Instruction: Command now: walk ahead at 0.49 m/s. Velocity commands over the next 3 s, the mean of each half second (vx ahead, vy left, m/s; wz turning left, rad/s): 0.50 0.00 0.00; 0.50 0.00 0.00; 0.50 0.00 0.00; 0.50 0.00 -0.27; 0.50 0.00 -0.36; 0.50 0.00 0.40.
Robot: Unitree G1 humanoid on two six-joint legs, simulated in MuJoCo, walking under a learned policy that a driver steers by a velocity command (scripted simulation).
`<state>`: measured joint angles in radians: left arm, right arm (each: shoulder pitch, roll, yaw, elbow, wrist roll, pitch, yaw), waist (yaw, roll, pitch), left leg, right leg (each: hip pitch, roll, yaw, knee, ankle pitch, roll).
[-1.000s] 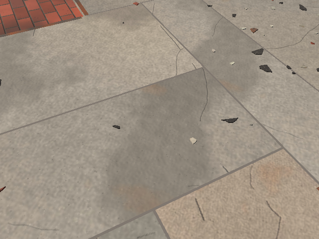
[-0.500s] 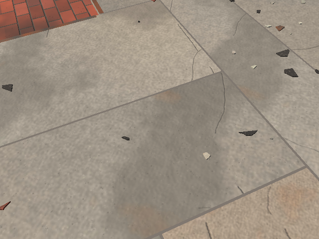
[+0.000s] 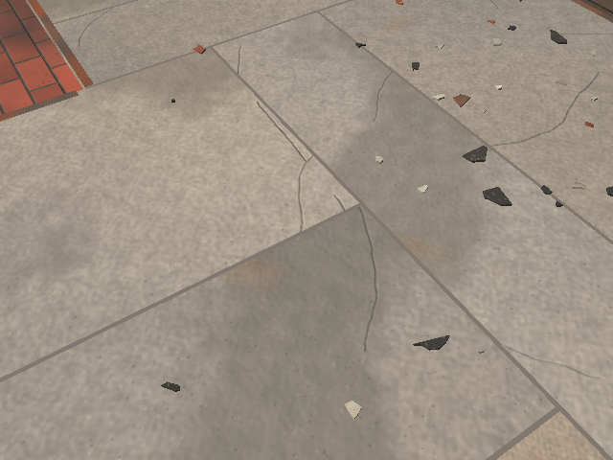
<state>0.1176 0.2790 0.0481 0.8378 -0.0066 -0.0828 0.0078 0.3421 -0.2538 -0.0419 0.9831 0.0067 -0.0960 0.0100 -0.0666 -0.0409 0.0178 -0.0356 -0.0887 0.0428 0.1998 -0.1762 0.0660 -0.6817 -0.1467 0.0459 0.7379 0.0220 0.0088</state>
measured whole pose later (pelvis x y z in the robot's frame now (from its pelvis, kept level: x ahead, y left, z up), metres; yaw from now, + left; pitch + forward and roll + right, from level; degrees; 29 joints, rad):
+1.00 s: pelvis +0.57 +0.00 +0.00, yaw +1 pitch +1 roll +1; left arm 0.16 0.29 0.06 0.87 -0.01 -0.07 0.01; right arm 0.31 -0.25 -0.05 0.96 0.00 -0.09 0.02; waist -0.04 -0.04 0.02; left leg -0.12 -0.07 0.06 0.26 -0.15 0.08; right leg -0.64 -0.14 0.04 0.95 -0.17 0.00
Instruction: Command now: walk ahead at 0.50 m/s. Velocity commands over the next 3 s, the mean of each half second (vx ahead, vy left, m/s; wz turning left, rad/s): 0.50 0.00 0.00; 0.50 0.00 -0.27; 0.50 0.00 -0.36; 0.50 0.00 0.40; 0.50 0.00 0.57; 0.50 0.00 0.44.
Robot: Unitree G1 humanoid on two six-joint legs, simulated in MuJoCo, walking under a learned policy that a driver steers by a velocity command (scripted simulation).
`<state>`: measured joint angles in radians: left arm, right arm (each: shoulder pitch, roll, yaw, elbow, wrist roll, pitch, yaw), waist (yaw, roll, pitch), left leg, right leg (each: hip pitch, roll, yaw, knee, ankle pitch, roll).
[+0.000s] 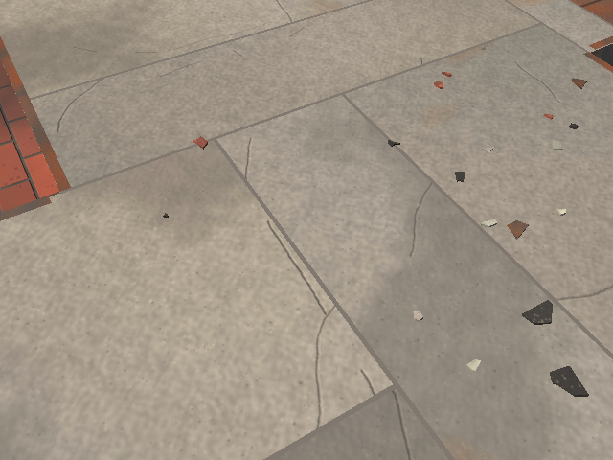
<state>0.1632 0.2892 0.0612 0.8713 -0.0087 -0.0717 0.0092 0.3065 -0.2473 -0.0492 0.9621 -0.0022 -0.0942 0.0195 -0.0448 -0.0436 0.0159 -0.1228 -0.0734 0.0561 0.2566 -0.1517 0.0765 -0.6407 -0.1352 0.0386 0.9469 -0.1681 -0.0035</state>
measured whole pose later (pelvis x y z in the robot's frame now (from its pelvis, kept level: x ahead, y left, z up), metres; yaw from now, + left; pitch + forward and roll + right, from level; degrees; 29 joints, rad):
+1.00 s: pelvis +0.55 -0.01 -0.01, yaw -10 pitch +1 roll +1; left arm 0.27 0.29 0.08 0.89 -0.04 -0.05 0.02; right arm 0.19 -0.24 -0.06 0.92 -0.01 -0.10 0.01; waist -0.01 -0.05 0.03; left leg -0.24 0.00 0.11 0.38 -0.16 0.03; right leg -0.52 -0.08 0.04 1.14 -0.33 -0.04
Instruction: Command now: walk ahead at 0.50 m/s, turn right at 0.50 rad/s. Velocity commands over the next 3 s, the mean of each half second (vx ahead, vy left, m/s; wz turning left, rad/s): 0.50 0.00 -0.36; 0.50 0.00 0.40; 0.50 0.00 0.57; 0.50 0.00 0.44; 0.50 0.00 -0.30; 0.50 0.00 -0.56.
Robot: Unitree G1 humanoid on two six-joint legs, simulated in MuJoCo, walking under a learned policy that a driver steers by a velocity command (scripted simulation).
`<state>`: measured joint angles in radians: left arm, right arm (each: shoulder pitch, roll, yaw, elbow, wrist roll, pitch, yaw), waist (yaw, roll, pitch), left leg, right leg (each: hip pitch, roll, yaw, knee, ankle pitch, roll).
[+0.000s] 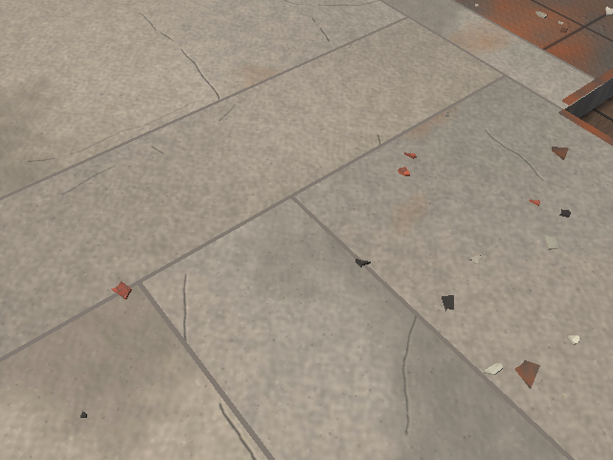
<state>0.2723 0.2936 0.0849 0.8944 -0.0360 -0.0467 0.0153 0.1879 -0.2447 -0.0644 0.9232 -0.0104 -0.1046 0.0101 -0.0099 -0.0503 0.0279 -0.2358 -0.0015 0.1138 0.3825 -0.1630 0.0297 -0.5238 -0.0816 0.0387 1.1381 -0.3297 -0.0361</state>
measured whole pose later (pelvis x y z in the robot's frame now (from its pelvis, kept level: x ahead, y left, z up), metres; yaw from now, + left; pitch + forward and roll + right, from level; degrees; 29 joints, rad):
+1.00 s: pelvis +0.54 -0.07 -0.02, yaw +5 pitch +1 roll +0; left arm 0.24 0.26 0.07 0.88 -0.03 -0.10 0.01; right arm 0.14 -0.28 -0.09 0.81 0.02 -0.06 0.04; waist -0.01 0.01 0.07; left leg -0.43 -0.08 0.05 0.60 -0.19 0.11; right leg -0.25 -0.03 -0.02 1.21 -0.46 0.00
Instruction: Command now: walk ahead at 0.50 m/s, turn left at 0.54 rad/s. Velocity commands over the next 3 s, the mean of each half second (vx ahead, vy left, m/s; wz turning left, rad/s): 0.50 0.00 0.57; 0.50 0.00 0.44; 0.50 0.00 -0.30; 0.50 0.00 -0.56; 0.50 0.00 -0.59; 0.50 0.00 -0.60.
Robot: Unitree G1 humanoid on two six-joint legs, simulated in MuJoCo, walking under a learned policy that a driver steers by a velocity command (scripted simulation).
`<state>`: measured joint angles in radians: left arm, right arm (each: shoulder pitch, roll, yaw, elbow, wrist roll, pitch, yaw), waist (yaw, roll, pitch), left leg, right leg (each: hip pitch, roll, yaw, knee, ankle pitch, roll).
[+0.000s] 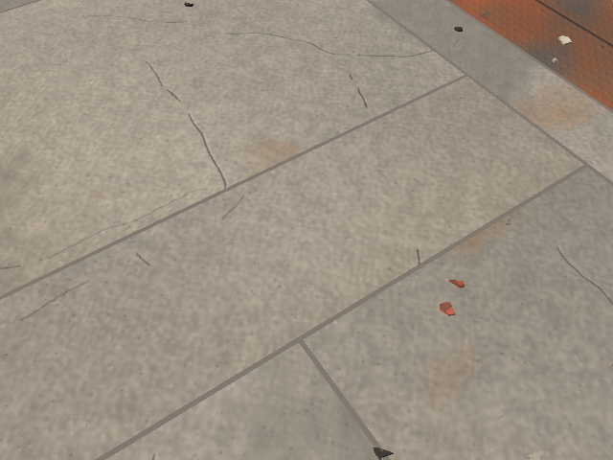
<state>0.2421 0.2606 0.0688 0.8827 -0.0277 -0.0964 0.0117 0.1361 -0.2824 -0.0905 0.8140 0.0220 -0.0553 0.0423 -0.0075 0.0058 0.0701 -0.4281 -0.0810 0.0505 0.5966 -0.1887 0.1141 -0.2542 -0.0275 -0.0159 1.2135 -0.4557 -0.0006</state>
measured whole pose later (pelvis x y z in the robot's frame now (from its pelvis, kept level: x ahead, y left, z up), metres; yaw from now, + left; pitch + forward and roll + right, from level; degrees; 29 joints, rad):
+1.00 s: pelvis +0.52 +0.12 +0.01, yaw +31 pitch +2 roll -1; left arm 0.29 0.31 0.05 0.89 -0.03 -0.09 -0.01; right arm 0.14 -0.27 -0.06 0.65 0.01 -0.05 0.03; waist 0.03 -0.01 0.05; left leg -0.42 -0.02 0.03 0.57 -0.19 0.06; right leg -0.31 -0.08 -0.01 1.15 -0.46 0.00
